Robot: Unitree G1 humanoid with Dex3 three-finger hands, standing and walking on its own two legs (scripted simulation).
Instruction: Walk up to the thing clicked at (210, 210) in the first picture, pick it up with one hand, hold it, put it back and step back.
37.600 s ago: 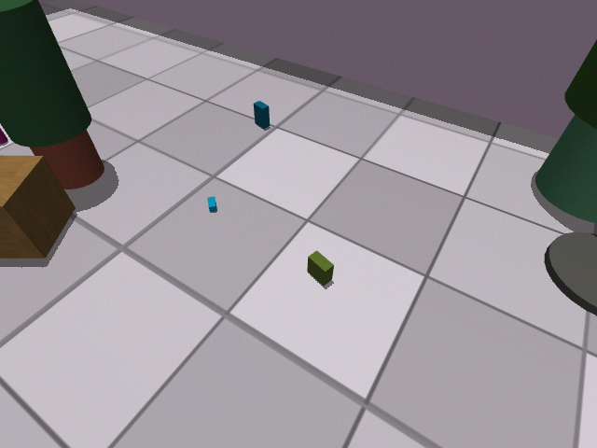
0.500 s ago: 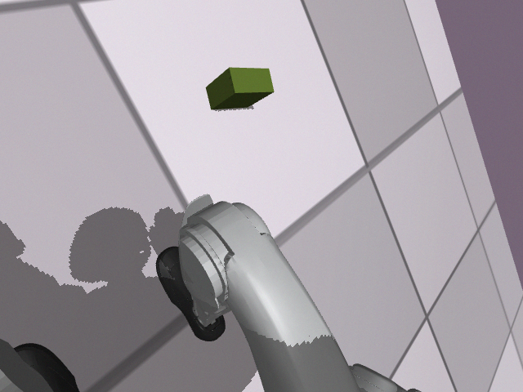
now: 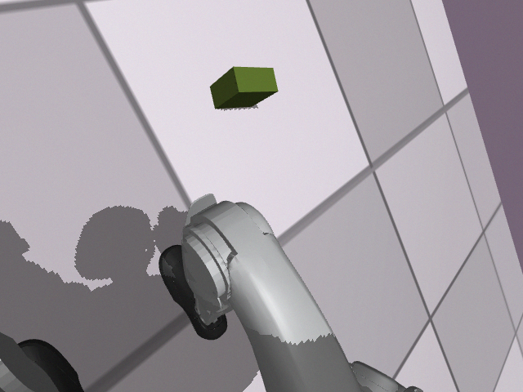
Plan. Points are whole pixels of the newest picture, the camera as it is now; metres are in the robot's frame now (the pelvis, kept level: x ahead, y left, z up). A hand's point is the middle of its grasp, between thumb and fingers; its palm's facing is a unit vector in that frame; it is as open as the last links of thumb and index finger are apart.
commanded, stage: settle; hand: left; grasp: from above
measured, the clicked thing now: out of the picture +0.45 +0.35 -0.31
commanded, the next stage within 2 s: lift in 0.64 s
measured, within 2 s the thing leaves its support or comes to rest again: leaves its support in 0.06 s
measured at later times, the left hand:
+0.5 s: hand out of the picture +0.44 +0.36 -0.18, palm faces -0.13 -0.40 -0.91, open 6.1 cm
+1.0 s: hand out of the picture +0.45 +0.36 -0.13, palm faces -0.05 -0.44 -0.90, open 5.8 cm
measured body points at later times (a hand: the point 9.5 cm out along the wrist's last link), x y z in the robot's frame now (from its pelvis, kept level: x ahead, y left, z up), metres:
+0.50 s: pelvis +0.00 +0.00 +0.01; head +0.27 +0.10 +0.36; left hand +0.45 +0.37 -0.13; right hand +0.02 -0.25 -0.05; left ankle +0.07 +0.13 -0.29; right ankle +0.13 -0.11 -0.29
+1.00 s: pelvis +0.01 -0.01 +0.02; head +0.26 +0.06 +0.39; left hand +0.45 +0.37 -0.08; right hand +0.03 -0.27 -0.07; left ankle +0.07 +0.13 -0.29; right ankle +0.13 -0.11 -0.29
